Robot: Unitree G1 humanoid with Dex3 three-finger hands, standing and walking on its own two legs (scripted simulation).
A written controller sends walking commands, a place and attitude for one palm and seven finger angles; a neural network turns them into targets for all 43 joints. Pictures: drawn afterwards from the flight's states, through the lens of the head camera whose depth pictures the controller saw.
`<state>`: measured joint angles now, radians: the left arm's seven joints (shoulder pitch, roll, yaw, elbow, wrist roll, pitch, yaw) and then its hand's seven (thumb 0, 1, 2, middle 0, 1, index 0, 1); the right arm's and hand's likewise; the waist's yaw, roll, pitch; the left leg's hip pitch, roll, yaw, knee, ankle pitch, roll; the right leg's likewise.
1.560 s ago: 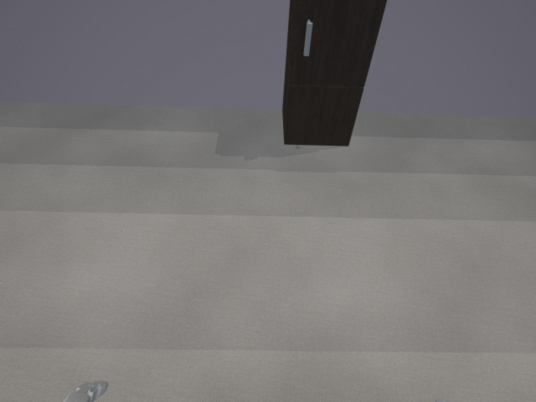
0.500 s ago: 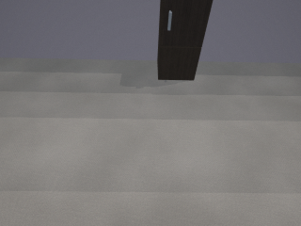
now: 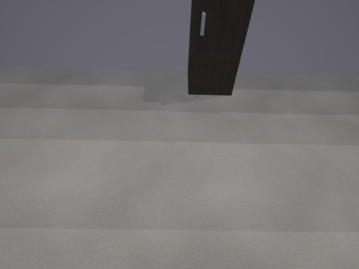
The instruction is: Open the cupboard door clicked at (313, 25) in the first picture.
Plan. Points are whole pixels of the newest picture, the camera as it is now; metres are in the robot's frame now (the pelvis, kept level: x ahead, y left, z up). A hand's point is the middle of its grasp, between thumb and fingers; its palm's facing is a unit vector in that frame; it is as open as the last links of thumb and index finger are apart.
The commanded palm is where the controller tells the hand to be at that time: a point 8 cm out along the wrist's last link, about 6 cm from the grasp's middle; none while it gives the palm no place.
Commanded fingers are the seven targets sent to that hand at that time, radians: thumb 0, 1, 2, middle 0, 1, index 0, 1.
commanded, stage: walk to a spot facing it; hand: left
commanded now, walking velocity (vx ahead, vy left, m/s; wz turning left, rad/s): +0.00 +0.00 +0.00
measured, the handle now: (202, 23) +1.66 -0.06 -0.12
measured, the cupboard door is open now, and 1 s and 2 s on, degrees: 0 0 0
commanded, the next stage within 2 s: none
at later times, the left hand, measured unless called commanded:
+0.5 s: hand out of the picture +0.11 +0.16 -0.19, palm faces -0.14 -0.97 -0.21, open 7.4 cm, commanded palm none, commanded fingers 0.00 0.90 0.90 -0.20 -0.30 -0.20 -0.30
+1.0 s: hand (133, 220) +0.30 +0.16 -0.21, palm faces -0.21 -0.97 -0.14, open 7.4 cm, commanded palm none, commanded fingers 0.00 0.90 0.90 -0.20 -0.30 -0.20 -0.30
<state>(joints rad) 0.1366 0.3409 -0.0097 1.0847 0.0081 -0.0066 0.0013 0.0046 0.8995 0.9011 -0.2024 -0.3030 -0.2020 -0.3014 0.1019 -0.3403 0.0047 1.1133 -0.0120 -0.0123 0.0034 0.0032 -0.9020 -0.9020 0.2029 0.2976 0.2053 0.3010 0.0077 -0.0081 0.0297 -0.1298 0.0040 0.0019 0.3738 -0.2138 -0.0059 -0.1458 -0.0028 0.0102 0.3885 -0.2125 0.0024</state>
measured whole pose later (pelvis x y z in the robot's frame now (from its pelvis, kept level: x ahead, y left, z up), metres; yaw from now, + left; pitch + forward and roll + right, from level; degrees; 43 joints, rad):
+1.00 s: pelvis +0.30 -0.02 -0.03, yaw -18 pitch +0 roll -2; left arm 0.39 0.17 0.05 1.11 0.01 -0.04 0.01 0.00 0.90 0.90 -0.20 -0.30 -0.20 -0.30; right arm 0.12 -0.14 -0.03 0.98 -0.03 -0.08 0.02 0.00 -0.91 -0.90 0.20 0.30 0.20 0.30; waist 0.04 -0.05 0.06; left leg -0.42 0.07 0.17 0.69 -0.27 0.06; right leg -0.17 0.00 0.04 0.98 -0.50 -0.02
